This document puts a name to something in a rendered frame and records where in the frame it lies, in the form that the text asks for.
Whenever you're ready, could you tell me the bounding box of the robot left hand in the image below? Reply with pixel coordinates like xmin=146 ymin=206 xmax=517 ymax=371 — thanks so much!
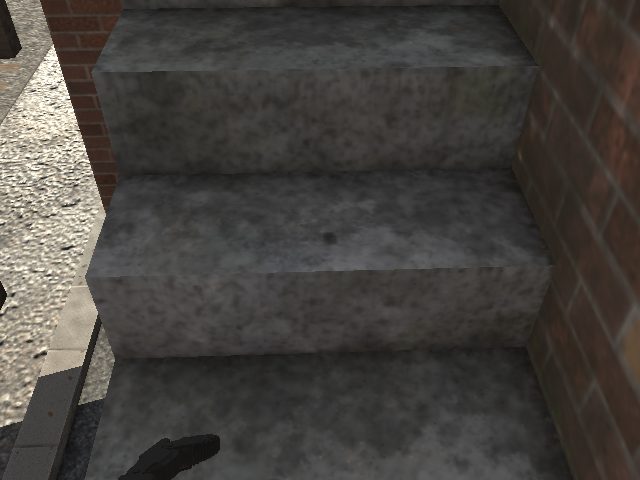
xmin=118 ymin=434 xmax=220 ymax=480

